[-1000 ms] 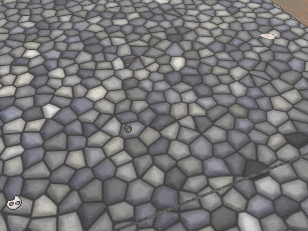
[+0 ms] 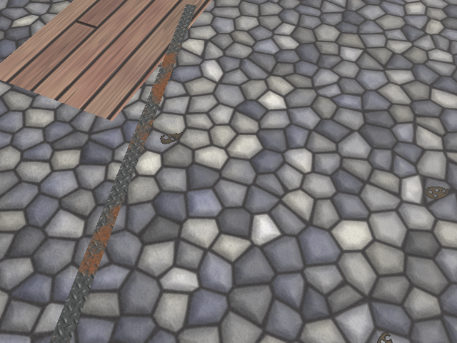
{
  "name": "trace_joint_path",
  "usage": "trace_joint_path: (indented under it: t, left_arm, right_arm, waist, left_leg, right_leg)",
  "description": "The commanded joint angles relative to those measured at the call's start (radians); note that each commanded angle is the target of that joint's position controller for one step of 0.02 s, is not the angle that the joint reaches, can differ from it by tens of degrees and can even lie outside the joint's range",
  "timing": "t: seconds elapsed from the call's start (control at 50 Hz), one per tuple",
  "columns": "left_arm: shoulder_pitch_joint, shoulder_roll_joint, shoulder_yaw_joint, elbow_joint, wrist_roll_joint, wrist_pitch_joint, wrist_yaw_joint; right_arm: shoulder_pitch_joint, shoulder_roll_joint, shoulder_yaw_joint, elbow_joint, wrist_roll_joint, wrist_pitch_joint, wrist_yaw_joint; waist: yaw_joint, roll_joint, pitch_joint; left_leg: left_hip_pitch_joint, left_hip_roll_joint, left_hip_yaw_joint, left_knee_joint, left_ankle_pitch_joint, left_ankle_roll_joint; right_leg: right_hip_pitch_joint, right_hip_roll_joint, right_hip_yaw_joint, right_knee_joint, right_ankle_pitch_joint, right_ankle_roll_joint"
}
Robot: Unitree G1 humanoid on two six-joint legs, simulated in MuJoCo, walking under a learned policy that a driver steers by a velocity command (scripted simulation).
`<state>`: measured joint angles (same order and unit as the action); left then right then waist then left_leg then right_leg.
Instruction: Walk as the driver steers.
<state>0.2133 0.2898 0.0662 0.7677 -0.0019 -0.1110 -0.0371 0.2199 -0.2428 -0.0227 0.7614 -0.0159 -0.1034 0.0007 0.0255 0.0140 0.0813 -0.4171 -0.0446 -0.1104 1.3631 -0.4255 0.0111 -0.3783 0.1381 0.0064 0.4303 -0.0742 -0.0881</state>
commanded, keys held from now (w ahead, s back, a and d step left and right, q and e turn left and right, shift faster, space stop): e+shift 0.16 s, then w+e+shift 0.36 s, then e+shift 0.20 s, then q+shift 0.22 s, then w+q+shift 0.06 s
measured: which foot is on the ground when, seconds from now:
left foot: up 0.00-0.26, down 0.28-0.80, up 0.82-1.00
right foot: down 0.00-0.26, up 0.28-0.78, down 0.80-1.00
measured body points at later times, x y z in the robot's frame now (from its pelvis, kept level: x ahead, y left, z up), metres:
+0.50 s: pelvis +0.25 +0.02 +0.02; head +0.25 +0.03 +0.47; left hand +0.51 +0.21 -0.07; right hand +0.19 -0.28 -0.08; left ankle +0.28 +0.12 -0.73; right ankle +0.23 -0.16 -0.60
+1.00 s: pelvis +0.41 -0.14 +0.00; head +0.43 -0.18 +0.45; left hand +0.69 -0.06 -0.09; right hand +0.29 -0.41 -0.13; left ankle +0.51 +0.01 -0.64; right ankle +0.43 -0.25 -0.73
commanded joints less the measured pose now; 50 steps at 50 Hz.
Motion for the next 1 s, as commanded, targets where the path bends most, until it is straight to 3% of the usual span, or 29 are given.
trace_joint_path:
  t: [0.02,0.06,0.1,0.16,0.22,0.26,0.28,0.3,0.32,0.34,0.36,0.38,0.42,0.5,0.58,0.64,0.68,0.74,0.76,0.78,0.8,0.82,0.84,0.86,0.88,0.9,0.94,0.96,1.0]
  left_arm:
    - [-0.001,0.109,0.019,-0.083,0.001,-0.01,0.015]
    - [-0.017,0.137,0.025,-0.089,-0.001,0.003,0.029]
    - [0.0,0.183,0.043,-0.091,-0.015,0.034,0.049]
    - [0.044,0.17,0.044,-0.09,-0.039,0.081,0.068]
    - [0.016,0.131,0.038,-0.13,-0.041,0.098,0.076]
    - [0.037,0.058,0.018,-0.142,-0.033,0.09,0.065]
    - [0.135,-0.037,-0.008,-0.12,-0.022,0.085,0.056]
    - [0.186,-0.03,-0.018,-0.185,-0.047,0.065,0.045]
    - [0.153,0.069,0.002,-0.178,-0.053,0.061,0.046]
    - [0.108,0.127,0.02,-0.164,-0.034,0.068,0.045]
    - [0.107,0.124,0.025,-0.143,-0.017,0.075,0.042]
    - [0.098,0.102,0.022,-0.146,-0.01,0.075,0.038]
    - [0.065,0.071,0.016,-0.165,-0.017,0.071,0.028]
    - [0.021,0.065,0.014,-0.192,-0.038,0.079,0.028]
    - [-0.062,0.064,0.016,-0.217,-0.024,0.078,0.015]
    - [-0.17,0.024,-0.001,-0.253,-0.01,0.071,-0.02]
    - [-0.212,0.009,-0.006,-0.271,-0.014,0.072,-0.046]
    - [-0.125,0.055,0.016,-0.26,-0.011,0.077,-0.057]
    - [-0.018,0.089,0.034,-0.245,-0.012,0.074,-0.051]
    - [0.137,0.137,0.061,-0.21,-0.014,0.069,-0.032]
    - [0.185,0.206,0.067,-0.194,-0.01,0.074,-0.002]
    - [0.11,0.234,0.037,-0.253,0.029,0.067,0.019]
    - [0.2,0.161,0.023,-0.234,0.042,0.073,0.008]
    - [0.166,0.156,0.023,-0.192,0.038,0.072,-0.003]
    - [0.078,0.126,0.014,-0.176,0.011,0.064,-0.004]
    - [0.011,0.076,-0.004,-0.17,0.008,0.054,0.0]
    - [-0.076,0.062,-0.006,-0.154,0.031,0.043,0.002]
    - [-0.073,0.083,0.004,-0.145,0.034,0.034,0.004]
    - [-0.064,0.088,0.013,-0.12,0.018,0.021,0.02]
  right_arm:
    - [0.013,-0.092,-0.021,-0.133,-0.019,-0.024,-0.009]
    - [-0.013,-0.066,-0.009,-0.161,-0.015,-0.013,-0.022]
    - [-0.069,-0.058,-0.002,-0.178,-0.006,0.003,-0.031]
    - [-0.146,-0.086,-0.014,-0.209,0.011,0.025,-0.032]
    - [-0.146,-0.127,-0.035,-0.21,0.043,0.03,-0.018]
    - [-0.037,-0.155,-0.06,-0.177,0.047,0.019,-0.019]
    - [0.071,-0.189,-0.071,-0.168,0.031,0.02,-0.029]
    - [0.098,-0.25,-0.078,-0.169,-0.008,0.017,-0.02]
    - [0.03,-0.236,-0.088,-0.176,0.007,0.003,-0.02]
    - [0.004,-0.178,-0.075,-0.18,0.027,-0.006,-0.021]
    - [-0.007,-0.154,-0.068,-0.18,0.033,-0.007,-0.018]
    - [-0.018,-0.149,-0.067,-0.169,0.029,-0.006,-0.014]
    - [0.011,-0.136,-0.064,-0.141,0.018,-0.017,-0.007]
    - [0.077,-0.145,-0.067,-0.083,0.005,-0.03,0.001]
    - [0.081,-0.15,-0.058,-0.045,-0.018,-0.018,-0.009]
    - [0.095,-0.201,-0.063,-0.023,-0.01,0.002,-0.027]
    - [0.106,-0.235,-0.068,-0.012,0.006,0.022,-0.036]
    - [0.103,-0.275,-0.08,-0.01,0.035,0.044,-0.048]
    - [0.118,-0.282,-0.081,-0.002,0.045,0.046,-0.047]
    - [0.109,-0.259,-0.072,-0.004,0.055,0.039,-0.039]
    - [0.176,-0.156,-0.038,-0.021,0.013,0.024,-0.024]
    - [0.34,-0.087,-0.003,-0.009,-0.015,0.002,0.003]
    - [0.322,-0.218,-0.026,0.05,0.033,0.0,0.014]
    - [0.179,-0.231,-0.038,0.01,0.079,0.018,0.011]
    - [0.103,-0.194,-0.032,-0.02,0.072,0.04,-0.004]
    - [0.094,-0.178,-0.033,-0.004,0.059,0.07,-0.021]
    - [0.186,-0.161,-0.044,0.033,0.045,0.113,-0.036]
    - [0.215,-0.155,-0.05,0.037,0.045,0.116,-0.038]
    - [0.168,-0.16,-0.063,0.01,0.046,0.114,-0.038]
  waist:
    - [-0.066,0.028,-0.15]
    - [-0.084,-0.002,-0.138]
    - [-0.072,-0.043,-0.193]
    - [-0.048,-0.09,-0.222]
    - [-0.061,-0.132,-0.212]
    - [-0.097,-0.091,-0.198]
    - [-0.1,0.055,-0.29]
    - [-0.05,0.285,-0.281]
    - [-0.037,0.254,-0.182]
    - [-0.048,0.152,-0.11]
    - [-0.04,0.068,-0.094]
    - [-0.03,0.066,-0.072]
    - [-0.042,0.082,-0.066]
    - [-0.057,0.075,-0.045]
    - [-0.066,0.062,0.031]
    - [-0.101,0.05,0.051]
    - [-0.113,0.047,0.049]
    - [-0.051,0.093,-0.047]
    - [0.011,0.1,-0.108]
    - [0.102,0.063,-0.187]
    - [0.076,-0.132,-0.285]
    - [-0.045,-0.297,-0.517]
    - [0.095,-0.123,-0.733]
    - [0.084,-0.059,-0.57]
    - [0.036,-0.011,-0.377]
    - [-0.003,-0.022,-0.279]
    - [-0.07,-0.081,-0.203]
    - [-0.074,-0.104,-0.206]
    - [-0.059,-0.134,-0.186]
  left_leg:
    - [-0.187,0.071,-0.028,-0.13,0.016,-0.029]
    - [-0.097,0.044,0.022,-0.366,0.053,-0.055]
    - [0.044,-0.023,0.053,-0.544,0.219,-0.07]
    - [0.121,-0.075,0.02,-0.722,0.38,-0.092]
    - [0.187,-0.013,-0.053,-0.824,0.348,-0.086]
    - [0.39,0.089,-0.069,-0.925,0.217,-0.017]
    - [0.572,0.294,-0.281,-0.966,-0.034,0.066]
    - [0.639,0.462,-0.738,-1.156,-0.456,0.188]
    - [0.55,0.477,-0.826,-1.197,-0.568,0.212]
    - [0.473,0.429,-0.672,-1.176,-0.444,0.177]
    - [0.407,0.359,-0.496,-1.165,-0.283,0.136]
    - [0.357,0.305,-0.377,-1.176,-0.178,0.114]
    - [0.317,0.255,-0.222,-1.195,-0.037,0.1]
    - [0.333,0.257,-0.074,-1.205,0.088,0.104]
    - [0.321,0.253,0.118,-1.174,0.446,0.099]
    - [0.333,0.263,0.222,-1.13,0.63,0.082]
    - [0.381,0.277,0.262,-1.086,0.73,0.073]
    - [0.409,0.285,0.301,-0.906,1.159,0.057]
    - [0.385,0.294,0.285,-0.771,1.23,0.061]
    - [0.312,0.261,0.286,-0.577,1.11,0.04]
    - [0.051,0.165,0.282,-0.239,0.306,0.002]
    - [-0.182,0.075,0.126,0.104,-0.346,-0.034]
    - [-0.144,0.049,-0.086,0.176,-0.281,-0.039]
    - [-0.207,0.093,-0.034,0.13,-0.186,-0.043]
    - [-0.238,0.137,0.003,0.01,-0.107,-0.05]
    - [-0.186,0.165,0.002,-0.051,-0.063,-0.059]
    - [-0.009,0.157,0.033,-0.099,0.024,-0.088]
    - [-0.029,0.157,0.047,-0.099,0.071,-0.089]
    - [-0.143,0.187,0.036,-0.13,0.161,-0.072]
  right_leg:
    - [0.216,-0.285,0.382,-0.141,0.625,-0.24]
    - [0.062,-0.234,0.309,-0.141,0.702,-0.225]
    - [-0.019,-0.184,0.28,-0.121,0.646,-0.175]
    - [-0.013,-0.143,0.34,-0.065,0.37,-0.086]
    - [0.001,-0.186,0.493,-0.041,-0.16,-0.07]
    - [-0.136,-0.145,0.468,0.118,-0.498,-0.037]
    - [-0.232,-0.049,0.307,0.435,-0.622,0.0]
    - [-0.468,-0.028,0.212,0.62,-0.583,-0.004]
    - [-0.567,-0.123,0.162,0.772,-0.458,0.02]
    - [-0.567,-0.158,0.148,0.822,-0.364,0.036]
    - [-0.519,-0.19,0.133,0.842,-0.296,0.052]
    - [-0.5,-0.215,0.117,0.845,-0.245,0.06]
    - [-0.493,-0.249,0.086,0.898,-0.135,0.067]
    - [-0.568,-0.268,0.122,0.893,0.013,0.091]
    - [-0.552,-0.261,0.1,0.719,0.142,0.116]
    - [-0.46,-0.251,-0.018,0.486,0.197,0.108]
    - [-0.405,-0.23,-0.078,0.37,0.15,0.094]
    - [-0.16,-0.116,-0.156,0.274,-0.008,0.036]
    - [-0.006,-0.078,-0.133,0.23,-0.037,-0.004]
    - [0.221,-0.067,-0.083,0.087,0.1,-0.056]
    - [0.528,-0.265,0.14,0.131,0.568,-0.128]
    - [0.792,-0.586,0.544,0.245,1.169,-0.33]
    - [0.779,-0.651,0.594,0.124,0.944,-0.395]
    - [0.616,-0.572,0.457,0.043,0.619,-0.323]
    - [0.425,-0.506,0.341,-0.018,0.404,-0.251]
    - [0.267,-0.463,0.258,-0.062,0.312,-0.212]
    - [0.027,-0.41,0.104,-0.155,0.262,-0.183]
    - [0.034,-0.405,0.079,-0.201,0.095,-0.182]
    - [0.086,-0.421,0.097,-0.291,-0.274,-0.156]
